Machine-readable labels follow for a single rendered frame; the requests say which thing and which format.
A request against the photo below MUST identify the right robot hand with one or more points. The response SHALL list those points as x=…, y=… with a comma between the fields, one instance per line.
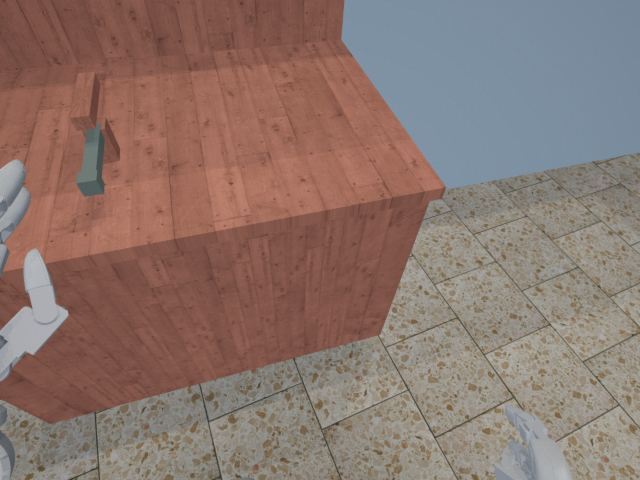
x=542, y=460

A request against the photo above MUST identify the left robot hand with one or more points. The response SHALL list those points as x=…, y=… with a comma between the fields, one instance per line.
x=30, y=328

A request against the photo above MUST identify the counter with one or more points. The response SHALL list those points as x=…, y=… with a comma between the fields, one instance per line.
x=261, y=199

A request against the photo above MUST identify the tap lever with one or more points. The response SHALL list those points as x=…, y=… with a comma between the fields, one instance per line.
x=89, y=180

